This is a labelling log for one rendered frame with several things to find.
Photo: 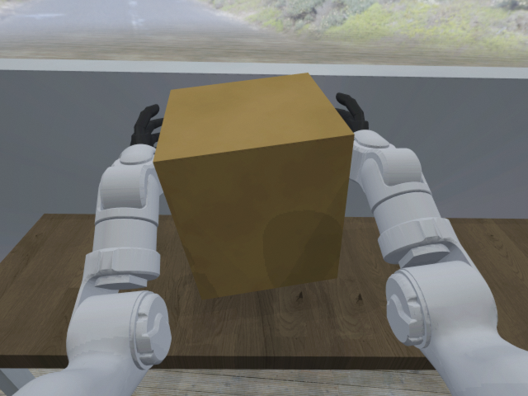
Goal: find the table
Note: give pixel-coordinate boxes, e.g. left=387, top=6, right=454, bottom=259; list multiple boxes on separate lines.
left=0, top=214, right=528, bottom=396

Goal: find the left robot forearm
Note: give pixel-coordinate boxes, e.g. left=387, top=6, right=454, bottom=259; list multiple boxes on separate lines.
left=66, top=144, right=163, bottom=356

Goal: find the left robot upper arm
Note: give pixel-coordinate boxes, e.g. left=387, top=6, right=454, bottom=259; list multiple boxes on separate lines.
left=12, top=290, right=172, bottom=396

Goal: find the carton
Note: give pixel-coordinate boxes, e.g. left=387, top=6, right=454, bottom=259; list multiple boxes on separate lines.
left=153, top=73, right=355, bottom=300

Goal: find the right robot upper arm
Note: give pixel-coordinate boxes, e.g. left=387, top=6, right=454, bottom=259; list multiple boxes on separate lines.
left=386, top=261, right=528, bottom=396

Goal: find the left robot hand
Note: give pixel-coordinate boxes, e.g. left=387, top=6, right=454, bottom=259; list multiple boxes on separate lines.
left=130, top=104, right=163, bottom=148

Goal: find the right robot forearm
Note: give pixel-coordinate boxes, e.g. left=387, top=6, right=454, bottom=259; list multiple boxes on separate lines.
left=349, top=130, right=497, bottom=316

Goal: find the right robot hand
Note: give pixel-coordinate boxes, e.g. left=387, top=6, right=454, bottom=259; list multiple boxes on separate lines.
left=335, top=92, right=369, bottom=133

